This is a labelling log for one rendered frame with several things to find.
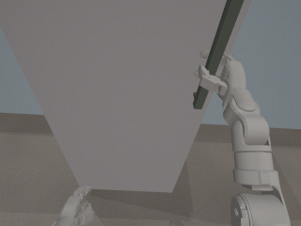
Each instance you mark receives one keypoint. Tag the left robot forearm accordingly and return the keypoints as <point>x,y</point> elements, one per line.
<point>65,221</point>

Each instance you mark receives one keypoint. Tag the right robot forearm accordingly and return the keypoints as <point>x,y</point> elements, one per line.
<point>250,137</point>

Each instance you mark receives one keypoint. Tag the robot right upper arm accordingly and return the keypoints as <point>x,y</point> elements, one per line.
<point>251,209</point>

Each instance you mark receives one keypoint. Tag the handle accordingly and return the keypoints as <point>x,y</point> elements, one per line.
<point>221,39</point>

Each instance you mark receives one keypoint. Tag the robot left hand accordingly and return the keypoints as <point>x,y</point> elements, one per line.
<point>81,212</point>

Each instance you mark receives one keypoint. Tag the fridge door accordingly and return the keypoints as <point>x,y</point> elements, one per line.
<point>115,81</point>

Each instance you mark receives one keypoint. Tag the robot right hand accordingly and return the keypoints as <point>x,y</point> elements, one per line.
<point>232,76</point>

